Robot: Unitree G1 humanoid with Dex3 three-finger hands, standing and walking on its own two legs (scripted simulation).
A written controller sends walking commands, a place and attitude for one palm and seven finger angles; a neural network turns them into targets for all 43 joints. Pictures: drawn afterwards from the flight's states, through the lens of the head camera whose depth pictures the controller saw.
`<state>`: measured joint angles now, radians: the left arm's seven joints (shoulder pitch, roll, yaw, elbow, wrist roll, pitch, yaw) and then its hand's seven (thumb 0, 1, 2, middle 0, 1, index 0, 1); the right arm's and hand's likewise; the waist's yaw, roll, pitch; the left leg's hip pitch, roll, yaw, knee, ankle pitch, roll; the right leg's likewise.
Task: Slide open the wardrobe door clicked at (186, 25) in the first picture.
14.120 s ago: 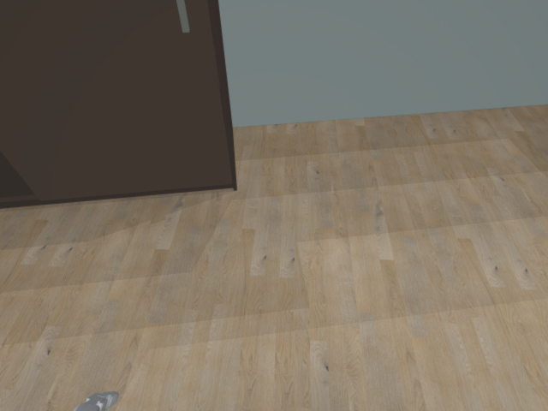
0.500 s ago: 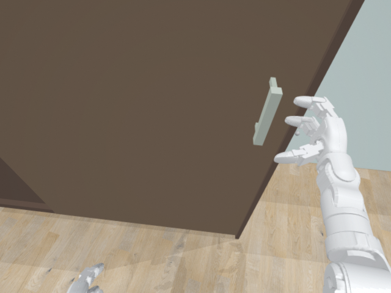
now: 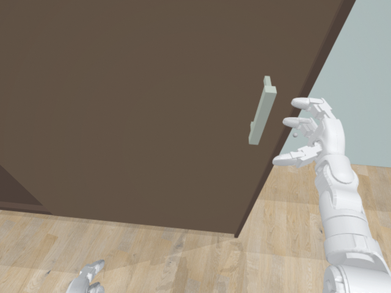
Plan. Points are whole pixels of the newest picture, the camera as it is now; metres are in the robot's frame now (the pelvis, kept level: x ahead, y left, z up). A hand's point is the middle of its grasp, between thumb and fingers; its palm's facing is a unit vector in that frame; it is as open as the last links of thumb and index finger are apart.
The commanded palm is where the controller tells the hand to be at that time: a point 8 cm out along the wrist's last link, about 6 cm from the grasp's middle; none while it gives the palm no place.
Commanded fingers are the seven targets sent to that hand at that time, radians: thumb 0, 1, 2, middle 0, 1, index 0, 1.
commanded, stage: move the hooked fingers beside the handle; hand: right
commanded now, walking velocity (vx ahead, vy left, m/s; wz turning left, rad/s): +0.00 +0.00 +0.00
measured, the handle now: (260, 111) +0.47 -0.10 +0.12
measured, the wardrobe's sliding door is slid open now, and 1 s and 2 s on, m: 0.00 0.00 0.00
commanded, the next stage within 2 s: feel for the door with the fingertips in 0.24 s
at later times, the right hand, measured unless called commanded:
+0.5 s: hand (287, 131) +0.42 -0.15 +0.13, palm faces +0.00 +1.00 +0.01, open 14.0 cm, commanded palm +0.39 -0.19 +0.13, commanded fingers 0.00 0.50 -0.30 0.30 1.20 0.30 1.20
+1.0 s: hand (279, 128) +0.42 -0.13 +0.13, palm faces +0.02 +1.00 +0.00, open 14.0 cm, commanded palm +0.39 -0.17 +0.13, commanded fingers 0.00 0.50 -0.30 0.30 1.20 0.30 1.20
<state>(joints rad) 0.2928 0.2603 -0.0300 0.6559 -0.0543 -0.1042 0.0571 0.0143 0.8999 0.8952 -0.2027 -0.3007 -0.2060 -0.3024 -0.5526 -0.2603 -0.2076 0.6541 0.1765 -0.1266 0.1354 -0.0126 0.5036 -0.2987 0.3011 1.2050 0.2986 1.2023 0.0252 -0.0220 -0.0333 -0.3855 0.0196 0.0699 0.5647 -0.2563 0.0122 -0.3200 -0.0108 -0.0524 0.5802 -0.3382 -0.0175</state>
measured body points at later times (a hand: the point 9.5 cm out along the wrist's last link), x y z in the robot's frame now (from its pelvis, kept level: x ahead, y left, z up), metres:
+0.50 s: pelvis +0.01 +0.00 +0.00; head +0.03 +0.00 +0.45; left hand +0.11 +0.25 -0.11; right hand +0.41 -0.20 +0.13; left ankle +0.02 +0.11 -0.73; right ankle -0.03 -0.11 -0.73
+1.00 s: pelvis +0.00 +0.00 +0.00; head +0.02 +0.01 +0.45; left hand +0.12 +0.25 -0.11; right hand +0.41 -0.18 +0.14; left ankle +0.02 +0.11 -0.73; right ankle -0.03 -0.11 -0.73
